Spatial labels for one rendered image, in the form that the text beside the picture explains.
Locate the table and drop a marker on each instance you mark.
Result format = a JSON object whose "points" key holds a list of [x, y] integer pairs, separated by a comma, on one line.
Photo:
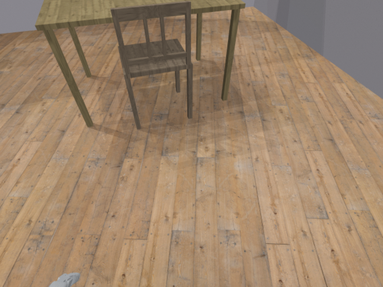
{"points": [[57, 14]]}

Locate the robot left hand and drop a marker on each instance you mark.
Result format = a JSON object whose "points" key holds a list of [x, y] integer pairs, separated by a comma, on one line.
{"points": [[66, 280]]}

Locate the chair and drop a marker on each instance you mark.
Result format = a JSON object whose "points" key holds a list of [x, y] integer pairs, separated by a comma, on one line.
{"points": [[155, 57]]}

